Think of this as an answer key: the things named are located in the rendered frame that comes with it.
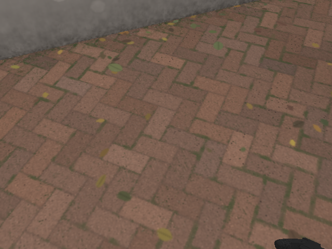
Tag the right robot hand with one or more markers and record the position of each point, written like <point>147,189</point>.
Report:
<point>303,243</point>

